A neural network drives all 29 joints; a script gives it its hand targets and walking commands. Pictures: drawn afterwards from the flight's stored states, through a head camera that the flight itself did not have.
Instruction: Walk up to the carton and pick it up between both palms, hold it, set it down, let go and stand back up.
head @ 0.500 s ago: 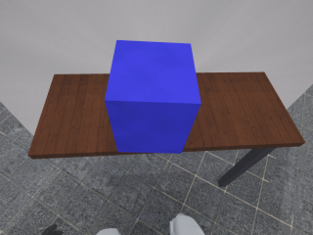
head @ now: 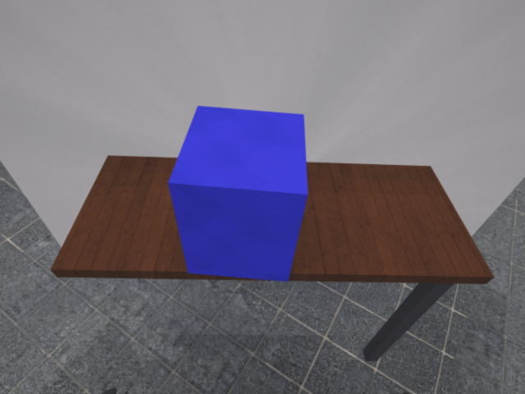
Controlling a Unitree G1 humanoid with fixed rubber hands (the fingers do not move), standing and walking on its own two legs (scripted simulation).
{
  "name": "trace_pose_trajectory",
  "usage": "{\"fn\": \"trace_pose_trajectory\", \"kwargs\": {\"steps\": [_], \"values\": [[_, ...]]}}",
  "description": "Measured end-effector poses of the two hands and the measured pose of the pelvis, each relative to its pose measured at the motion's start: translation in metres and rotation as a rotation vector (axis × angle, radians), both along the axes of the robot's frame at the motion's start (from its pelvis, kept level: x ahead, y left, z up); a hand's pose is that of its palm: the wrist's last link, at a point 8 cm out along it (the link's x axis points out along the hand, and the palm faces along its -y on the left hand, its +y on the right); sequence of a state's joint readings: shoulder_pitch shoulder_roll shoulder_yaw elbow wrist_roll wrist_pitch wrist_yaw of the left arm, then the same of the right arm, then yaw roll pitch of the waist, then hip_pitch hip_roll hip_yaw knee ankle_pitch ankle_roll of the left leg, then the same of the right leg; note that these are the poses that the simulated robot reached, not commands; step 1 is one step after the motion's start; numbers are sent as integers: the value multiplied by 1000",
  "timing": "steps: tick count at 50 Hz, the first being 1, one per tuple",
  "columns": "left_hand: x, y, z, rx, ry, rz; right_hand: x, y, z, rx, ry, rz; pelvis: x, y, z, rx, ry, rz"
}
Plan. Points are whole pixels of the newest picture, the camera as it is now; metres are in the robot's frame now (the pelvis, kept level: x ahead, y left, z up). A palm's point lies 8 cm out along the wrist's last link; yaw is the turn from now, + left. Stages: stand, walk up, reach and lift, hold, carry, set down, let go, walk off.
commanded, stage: walk up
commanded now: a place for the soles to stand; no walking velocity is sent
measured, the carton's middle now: (244, 196) +0.46 +0.03 +0.03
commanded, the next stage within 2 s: stand in 1.88 s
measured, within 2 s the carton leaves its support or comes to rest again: neither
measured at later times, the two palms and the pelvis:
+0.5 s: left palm out of the picture +0.10 +0.26 -0.10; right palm out of the picture +0.07 -0.25 -0.10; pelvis +0.01 +0.01 +0.01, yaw -1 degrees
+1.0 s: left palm (74, 390) +0.16 +0.28 -0.10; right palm out of the picture +0.11 -0.23 -0.11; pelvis +0.04 +0.03 +0.00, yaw -4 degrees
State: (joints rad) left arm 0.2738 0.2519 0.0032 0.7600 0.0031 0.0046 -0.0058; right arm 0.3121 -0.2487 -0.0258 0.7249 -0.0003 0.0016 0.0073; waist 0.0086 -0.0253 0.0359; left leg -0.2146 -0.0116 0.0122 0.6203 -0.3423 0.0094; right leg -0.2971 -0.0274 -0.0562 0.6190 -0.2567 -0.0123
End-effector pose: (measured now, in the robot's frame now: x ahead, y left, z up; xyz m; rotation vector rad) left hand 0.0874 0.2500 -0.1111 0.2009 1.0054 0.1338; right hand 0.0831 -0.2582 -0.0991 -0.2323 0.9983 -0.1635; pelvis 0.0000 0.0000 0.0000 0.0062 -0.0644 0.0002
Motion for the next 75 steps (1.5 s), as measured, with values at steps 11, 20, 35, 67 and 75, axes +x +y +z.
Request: {"fn": "trace_pose_trajectory", "kwargs": {"steps": [11,20,35,67,75], "values": [[-4,13,18,54,11,-3,1,6,-2,29,14,18,3,1,7,-3,22,-5],[10,9,18,40,-8,-21,-7,9,-4,29,45,4,7,3,7,-3,27,-9],[25,24,14,70,4,-49,-2,11,-6,11,59,-23,25,17,3,-7,37,-37],[89,36,12,104,-47,-150,28,20,-10,-7,10,-62,40,37,-9,-5,18,-117],[89,45,9,122,-60,-161,26,23,-14,-21,23,-34,34,41,-15,-5,20,-102]]}}
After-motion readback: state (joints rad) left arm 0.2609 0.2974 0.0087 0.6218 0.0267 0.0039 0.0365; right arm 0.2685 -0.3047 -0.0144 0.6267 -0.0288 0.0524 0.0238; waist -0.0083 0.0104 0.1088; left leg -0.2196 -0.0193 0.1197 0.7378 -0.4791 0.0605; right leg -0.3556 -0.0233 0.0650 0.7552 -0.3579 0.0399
